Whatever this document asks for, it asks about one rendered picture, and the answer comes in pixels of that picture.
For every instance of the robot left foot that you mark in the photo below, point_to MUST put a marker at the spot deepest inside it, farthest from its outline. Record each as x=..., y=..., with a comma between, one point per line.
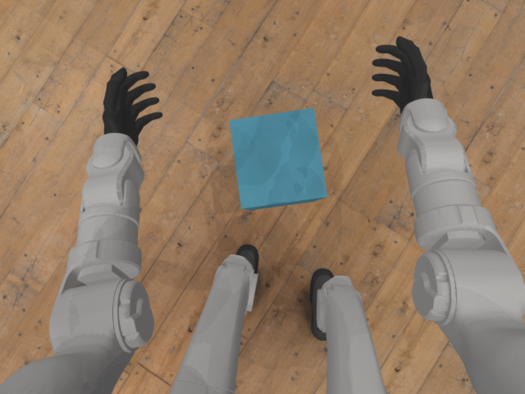
x=251, y=254

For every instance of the left robot upper arm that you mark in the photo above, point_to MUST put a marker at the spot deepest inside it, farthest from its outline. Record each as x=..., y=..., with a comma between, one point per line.
x=95, y=331

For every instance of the robot left hand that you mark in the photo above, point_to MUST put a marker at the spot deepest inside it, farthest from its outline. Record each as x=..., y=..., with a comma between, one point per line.
x=119, y=114

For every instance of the carton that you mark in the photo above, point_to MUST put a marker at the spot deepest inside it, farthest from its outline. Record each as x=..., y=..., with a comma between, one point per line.
x=278, y=159

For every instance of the left robot thigh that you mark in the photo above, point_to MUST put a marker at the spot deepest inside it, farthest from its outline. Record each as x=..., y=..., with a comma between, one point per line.
x=211, y=360

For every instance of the robot left forearm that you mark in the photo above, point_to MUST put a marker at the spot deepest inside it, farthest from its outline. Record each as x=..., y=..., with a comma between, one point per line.
x=107, y=242

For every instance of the robot right forearm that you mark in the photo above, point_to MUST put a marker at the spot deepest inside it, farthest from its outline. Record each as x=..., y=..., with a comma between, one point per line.
x=448, y=209

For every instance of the right robot upper arm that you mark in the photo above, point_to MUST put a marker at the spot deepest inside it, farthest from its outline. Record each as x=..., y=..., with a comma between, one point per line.
x=477, y=299

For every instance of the robot right hand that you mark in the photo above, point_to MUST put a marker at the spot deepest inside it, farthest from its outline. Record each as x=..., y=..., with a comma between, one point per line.
x=413, y=82

